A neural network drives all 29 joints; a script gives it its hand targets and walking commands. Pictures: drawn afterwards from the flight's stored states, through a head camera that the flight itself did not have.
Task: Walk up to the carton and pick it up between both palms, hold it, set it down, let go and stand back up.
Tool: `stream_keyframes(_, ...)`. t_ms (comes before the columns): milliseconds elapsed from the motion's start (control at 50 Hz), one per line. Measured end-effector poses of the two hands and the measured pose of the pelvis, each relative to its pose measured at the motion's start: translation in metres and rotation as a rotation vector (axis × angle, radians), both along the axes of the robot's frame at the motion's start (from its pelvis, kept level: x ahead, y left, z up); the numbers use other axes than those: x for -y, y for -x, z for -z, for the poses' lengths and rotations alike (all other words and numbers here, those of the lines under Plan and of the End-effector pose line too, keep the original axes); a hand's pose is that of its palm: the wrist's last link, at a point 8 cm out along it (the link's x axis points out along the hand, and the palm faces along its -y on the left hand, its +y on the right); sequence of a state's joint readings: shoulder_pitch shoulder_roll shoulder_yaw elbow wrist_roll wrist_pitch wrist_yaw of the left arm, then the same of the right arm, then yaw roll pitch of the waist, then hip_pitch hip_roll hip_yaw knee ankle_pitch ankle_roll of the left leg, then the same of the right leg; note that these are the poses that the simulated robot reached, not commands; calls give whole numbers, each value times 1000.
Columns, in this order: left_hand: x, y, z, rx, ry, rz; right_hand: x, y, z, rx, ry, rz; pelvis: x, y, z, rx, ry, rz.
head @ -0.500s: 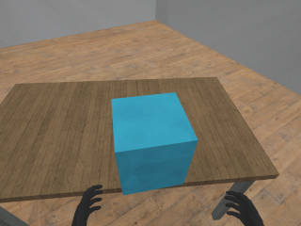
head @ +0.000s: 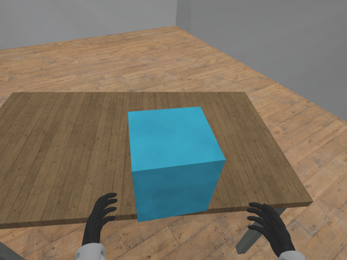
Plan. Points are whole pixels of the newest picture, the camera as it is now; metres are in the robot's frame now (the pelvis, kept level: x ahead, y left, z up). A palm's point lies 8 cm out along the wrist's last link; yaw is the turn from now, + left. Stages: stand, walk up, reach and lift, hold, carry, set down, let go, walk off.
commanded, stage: reach and lift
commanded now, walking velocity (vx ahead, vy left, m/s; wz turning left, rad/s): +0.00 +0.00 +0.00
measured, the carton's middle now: (169, 163) +0.40 +0.02 -0.02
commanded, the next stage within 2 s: none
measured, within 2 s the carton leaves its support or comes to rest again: neither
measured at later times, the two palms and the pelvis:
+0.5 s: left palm (94, 192) +0.26 +0.18 +0.06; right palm (269, 196) +0.28 -0.22 +0.04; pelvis +0.01 +0.00 +0.00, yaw +0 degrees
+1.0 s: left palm (96, 158) +0.32 +0.19 +0.10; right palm (257, 150) +0.36 -0.19 +0.11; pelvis +0.00 +0.00 +0.00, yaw +0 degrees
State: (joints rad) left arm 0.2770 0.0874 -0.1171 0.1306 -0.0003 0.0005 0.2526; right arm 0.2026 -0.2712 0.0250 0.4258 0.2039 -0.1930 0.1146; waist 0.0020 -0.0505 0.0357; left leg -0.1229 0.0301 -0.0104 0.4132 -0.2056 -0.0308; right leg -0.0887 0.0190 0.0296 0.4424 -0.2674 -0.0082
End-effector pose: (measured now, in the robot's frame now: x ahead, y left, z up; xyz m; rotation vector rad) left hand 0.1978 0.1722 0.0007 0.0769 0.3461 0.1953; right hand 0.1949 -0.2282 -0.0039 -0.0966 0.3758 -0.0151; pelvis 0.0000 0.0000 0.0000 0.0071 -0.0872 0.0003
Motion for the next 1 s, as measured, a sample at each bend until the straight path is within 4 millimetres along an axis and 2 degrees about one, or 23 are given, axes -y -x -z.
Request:
stream_keyframes(120,4,-27,-26,49,-3,13,-6,-22,-18,42,-14,-6,0,-2,0,-3,0,0)
stream_keyframes(200,5,-38,-38,40,-24,19,-10,-36,-19,42,-33,-3,-1,-4,0,-6,1,0)
stream_keyframes(340,-2,-47,-45,-17,-67,-1,-14,-56,-22,54,-59,16,-2,-10,-1,-16,2,0)
stream_keyframes(620,-7,-77,-69,9,-29,-12,-13,-105,-68,144,-15,7,-1,-8,-2,-23,1,0)
stream_keyframes(880,-15,-109,-94,-8,-25,-45,-35,-147,-104,166,-31,-51,-2,-1,-2,-38,2,0)
stream_keyframes(1000,-13,-126,-98,-33,-26,-46,-38,-168,-112,152,-30,-62,-2,3,-2,-65,2,0)
